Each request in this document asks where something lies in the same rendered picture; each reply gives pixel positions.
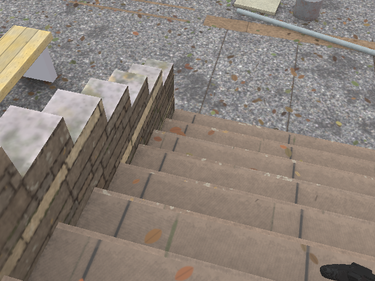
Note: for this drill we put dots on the robot right hand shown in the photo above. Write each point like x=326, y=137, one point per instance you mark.
x=343, y=272

